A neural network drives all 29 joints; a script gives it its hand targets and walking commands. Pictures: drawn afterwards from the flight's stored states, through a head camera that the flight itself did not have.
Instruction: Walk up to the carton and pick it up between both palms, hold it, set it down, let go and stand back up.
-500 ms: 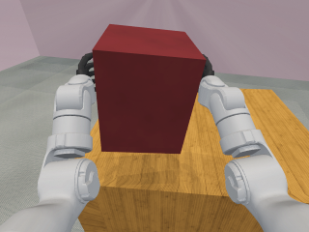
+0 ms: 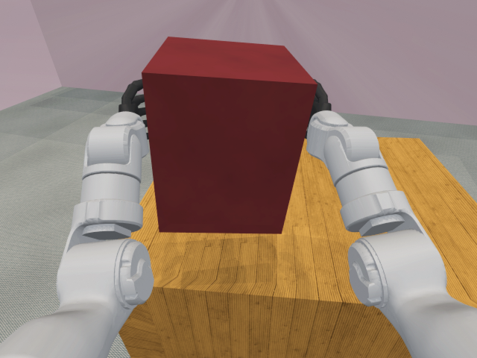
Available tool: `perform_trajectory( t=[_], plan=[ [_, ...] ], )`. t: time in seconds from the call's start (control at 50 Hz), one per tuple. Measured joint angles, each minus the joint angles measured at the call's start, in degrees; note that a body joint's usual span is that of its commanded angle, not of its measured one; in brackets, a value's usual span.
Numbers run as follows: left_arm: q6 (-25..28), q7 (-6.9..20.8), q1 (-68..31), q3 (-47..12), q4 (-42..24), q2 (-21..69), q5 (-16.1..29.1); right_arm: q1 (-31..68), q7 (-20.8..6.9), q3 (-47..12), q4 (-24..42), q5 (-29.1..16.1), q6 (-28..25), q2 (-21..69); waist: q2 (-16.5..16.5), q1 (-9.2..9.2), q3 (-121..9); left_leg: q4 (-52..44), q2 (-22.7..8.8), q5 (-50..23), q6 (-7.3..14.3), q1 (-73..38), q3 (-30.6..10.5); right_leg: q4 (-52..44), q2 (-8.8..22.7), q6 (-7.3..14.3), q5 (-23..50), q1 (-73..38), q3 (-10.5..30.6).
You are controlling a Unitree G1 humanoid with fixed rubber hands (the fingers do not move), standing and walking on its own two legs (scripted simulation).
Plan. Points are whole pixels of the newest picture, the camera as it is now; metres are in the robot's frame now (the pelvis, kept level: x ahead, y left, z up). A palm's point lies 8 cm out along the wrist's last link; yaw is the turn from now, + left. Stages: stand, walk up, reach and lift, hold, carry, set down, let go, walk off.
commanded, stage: hold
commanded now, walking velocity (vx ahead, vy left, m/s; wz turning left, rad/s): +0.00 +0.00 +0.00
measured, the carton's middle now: (224, 134) +0.39 +0.02 +0.26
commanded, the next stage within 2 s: none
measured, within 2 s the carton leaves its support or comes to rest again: neither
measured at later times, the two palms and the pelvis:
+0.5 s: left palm (135, 135) +0.38 +0.16 +0.27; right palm (315, 127) +0.38 -0.13 +0.27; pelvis +0.00 +0.00 +0.00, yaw +0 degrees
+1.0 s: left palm (137, 143) +0.38 +0.16 +0.25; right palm (314, 133) +0.38 -0.13 +0.26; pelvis +0.00 +0.00 +0.00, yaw +0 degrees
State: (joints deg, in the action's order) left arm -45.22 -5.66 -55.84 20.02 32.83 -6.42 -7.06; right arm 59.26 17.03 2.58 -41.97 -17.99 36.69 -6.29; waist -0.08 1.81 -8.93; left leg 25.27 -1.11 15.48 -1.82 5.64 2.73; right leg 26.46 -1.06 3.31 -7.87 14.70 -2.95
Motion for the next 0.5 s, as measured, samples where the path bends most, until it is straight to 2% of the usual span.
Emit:
perform_trajectory(
  t=[0.12, 0.18, 0.24, 0.34, 0.5],
  plan=[
    [0.2, 1.1, -0.3, 0.3, 5.6, 0.1, -1.0, 1.7, -0.1, 0.0, -5.0, 0.0, 1.9, -0.4, -0.1, 0.00, 0.0, 0.0, 0.0, 0.0, 0.0, 0.1, 0.0, 0.0, 0.0, 0.0, 0.0, 0.0, 0.0],
    [0.1, 0.9, 0.0, 0.3, 5.2, 0.1, -1.0, 0.9, -0.1, 0.0, -4.6, 0.0, 1.6, -0.1, -0.2, 0.00, 0.0, 0.0, 0.0, 0.0, 0.0, 0.3, 0.0, 0.0, 0.0, 0.0, 0.0, 0.3, 0.0],
    [0.0, -0.1, 0.4, 0.2, 2.3, 0.1, 0.3, 0.0, -0.1, 0.0, -1.8, 0.0, 1.1, 0.0, -0.2, 0.00, 0.0, 0.0, 0.0, 0.0, 0.0, 0.6, 0.0, 0.0, 0.0, 0.0, 0.0, 0.6, 0.0],
    [0.1, -0.4, 0.3, 0.2, -2.0, 0.1, 0.7, -0.1, 0.0, 0.0, 1.7, 0.0, 0.1, 0.0, -0.1, 0.00, 0.0, 0.0, 0.0, 0.0, 0.0, 0.7, 0.0, 0.0, 0.0, 0.0, 0.0, 0.7, 0.0],
    [0.1, 0.7, 0.2, 0.3, 3.3, 0.0, -0.3, 1.6, 0.0, 0.0, -3.6, 0.0, 1.6, -0.2, -0.3, 0.00, 0.0, 0.0, 0.0, 0.0, 0.0, 0.5, 0.0, -0.1, 0.0, 0.0, 0.0, 0.4, 0.0]
  ],
)
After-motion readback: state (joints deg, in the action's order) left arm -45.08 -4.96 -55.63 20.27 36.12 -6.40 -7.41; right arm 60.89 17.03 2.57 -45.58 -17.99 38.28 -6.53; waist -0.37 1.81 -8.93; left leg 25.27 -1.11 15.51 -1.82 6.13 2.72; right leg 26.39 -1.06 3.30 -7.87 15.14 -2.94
